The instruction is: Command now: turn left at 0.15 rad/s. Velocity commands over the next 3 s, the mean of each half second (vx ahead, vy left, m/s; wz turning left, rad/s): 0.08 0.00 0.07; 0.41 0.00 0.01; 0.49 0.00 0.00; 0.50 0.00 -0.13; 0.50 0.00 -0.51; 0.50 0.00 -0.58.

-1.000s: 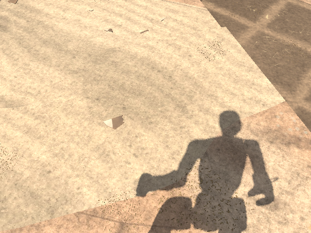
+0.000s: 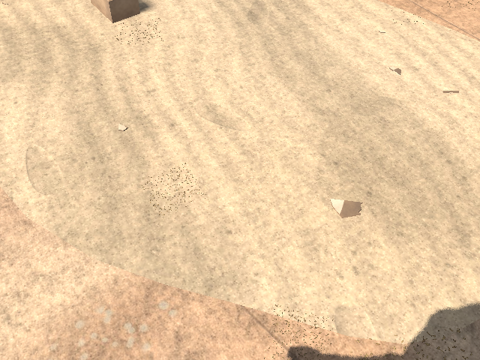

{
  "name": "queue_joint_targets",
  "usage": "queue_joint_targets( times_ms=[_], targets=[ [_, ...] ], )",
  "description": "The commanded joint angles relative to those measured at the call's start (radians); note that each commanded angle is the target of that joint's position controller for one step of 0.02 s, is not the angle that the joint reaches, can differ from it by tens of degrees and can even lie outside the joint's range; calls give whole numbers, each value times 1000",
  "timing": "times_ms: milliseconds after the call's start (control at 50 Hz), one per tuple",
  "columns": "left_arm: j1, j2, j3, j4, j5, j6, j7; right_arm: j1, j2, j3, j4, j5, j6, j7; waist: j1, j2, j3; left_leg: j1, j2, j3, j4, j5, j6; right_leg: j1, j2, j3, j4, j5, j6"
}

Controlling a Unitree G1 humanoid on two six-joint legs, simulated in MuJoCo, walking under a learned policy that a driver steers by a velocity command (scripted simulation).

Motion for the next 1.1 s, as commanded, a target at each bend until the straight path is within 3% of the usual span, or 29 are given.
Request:
queue_joint_targets(
  times_ms=[20,60,100,160,200,240,260,300,360,420,480,520,540,560,580,620,680,760,860,900,920,940,960,980,1000,1020,1040,1060,1100],
  targets=[
    [-46,111,24,-62,-5,-9,11,-21,-143,-31,-47,-16,-47,1,-37,224,-110,142,268,-275,-177,373,205,-135,-2,49,161,-108,21],
    [-12,120,33,-41,-2,3,16,-44,-143,-28,-30,-1,-61,-3,-23,205,-97,119,258,-243,-161,479,190,-123,-10,71,209,-64,34],
    [20,89,25,-20,-7,4,13,-62,-123,-23,-14,2,-61,-4,-10,177,-110,95,230,-193,-147,515,183,-64,-5,57,173,-25,38],
    [4,67,14,-11,-11,2,11,-75,-110,-19,10,5,-52,-3,-22,171,-110,91,211,-186,-133,464,180,4,9,34,14,62,33],
    [31,60,8,6,-2,-2,7,-77,-96,-13,34,16,-48,-1,5,146,-106,60,179,-172,-121,337,139,115,19,23,-214,286,14],
    [27,150,21,6,8,-3,10,-10,-89,-11,59,-3,-57,7,-49,25,-97,6,99,-129,-106,110,59,193,-49,91,-218,519,-32],
    [6,165,28,22,-5,-4,8,3,-88,-13,68,-5,-57,7,-69,-47,-81,31,53,-83,-120,59,29,122,-38,78,-194,386,-70],
    [11,103,14,37,1,-12,5,-53,-103,-17,80,3,-47,-5,-29,-16,-70,69,30,-48,-77,-39,12,58,-14,76,-241,168,-72],
    [35,107,15,48,-11,-27,15,-38,-102,-25,87,19,-35,-18,-26,-37,17,-56,7,-39,-30,-358,45,-13,-5,99,-256,-217,-107],
    [106,133,21,60,-24,-53,20,-41,-64,-22,85,30,-82,-7,-5,-86,64,-166,-2,-4,77,-308,45,21,-108,271,-329,-338,-186],
    [101,166,30,55,-31,-61,17,-25,-46,-23,94,47,-120,10,-28,-158,80,-131,3,41,122,-180,60,5,-225,432,-419,-316,-258],
    [-13,126,18,14,-36,-59,10,116,-75,-38,159,49,-130,15,-108,-108,61,102,10,18,-48,-117,89,-111,-128,272,-326,-148,-189],
    [-62,72,3,-17,-33,-69,7,207,-133,-57,196,43,-136,14,-133,33,41,212,93,-157,-129,-166,125,-205,-20,122,-123,10,-123],
    [-83,49,-3,-51,-24,-92,8,311,-227,-84,219,43,-139,21,-157,269,1,386,265,-475,-255,-129,215,-374,86,-14,186,77,-60],
    [-91,90,7,-63,-29,-111,9,338,-202,-73,217,29,-147,28,-164,272,0,454,370,-641,-287,9,292,-530,90,57,398,-113,-59],
    [-38,81,8,-45,-55,-123,-9,291,-132,-50,205,19,-158,27,-104,144,-1,497,349,-502,-258,101,265,-641,9,103,545,-31,-109],
    [-100,48,4,-65,-38,-121,-39,281,-82,-25,212,21,-137,23,-92,128,19,434,279,-285,-305,310,191,-613,-47,53,425,123,-113],
    [-222,-26,-28,-115,-23,-112,-66,266,-130,-28,206,28,-122,-5,-103,120,42,221,199,-114,-373,307,171,-391,8,-29,98,331,-53],
    [-262,53,-11,-148,-35,-102,-62,292,-167,-41,233,41,-131,-9,-72,152,69,227,265,-90,-390,342,139,-236,40,-4,-82,443,-91],
    [-173,95,11,-131,-31,-101,-56,274,-181,-48,233,36,-122,-8,-10,163,-8,286,266,-54,-250,654,109,-112,74,-22,-86,403,-130],
    [-39,124,32,-90,-31,-97,-49,267,-177,-46,231,30,-113,-9,58,158,-92,264,235,-21,-88,786,87,57,103,-43,-82,384,-156],
    [121,157,51,-43,-33,-90,-38,270,-161,-38,223,21,-107,-12,128,140,-186,138,193,1,126,729,57,291,71,-10,-62,367,-184],
    [249,253,72,-21,-7,-85,-30,370,-55,-8,196,9,-114,-6,102,-88,-344,-202,71,32,531,304,3,652,-193,381,-92,193,-308],
    [265,216,57,-9,-14,-85,-40,400,-7,9,212,30,-137,-1,82,-251,-456,-357,-43,-84,768,-290,-11,700,-319,806,-337,-51,-388],
    [171,155,37,-18,-22,-92,-44,301,-115,-21,185,62,-154,5,77,-166,-271,-468,20,-126,859,-260,8,555,-288,744,-395,-147,-339],
    [95,120,28,-32,-20,-96,-43,211,-143,-27,158,75,-163,5,51,-94,-149,-483,73,-91,842,-174,29,400,-258,596,-408,-87,-307],
    [32,100,22,-38,-10,-103,-46,174,-132,-27,152,61,-163,-1,13,-18,-79,-441,120,-73,781,-91,31,249,-220,476,-430,43,-292],
    [-7,73,15,-42,2,-112,-49,182,-126,-34,158,44,-154,-7,-25,-29,-65,-375,156,-80,721,-37,33,156,-177,387,-447,140,-275],
    [-23,62,14,-33,5,-122,-51,220,-87,-31,172,35,-129,-8,-62,-50,-64,-297,177,-78,670,1,24,64,-142,304,-497,201,-283]
  ],
)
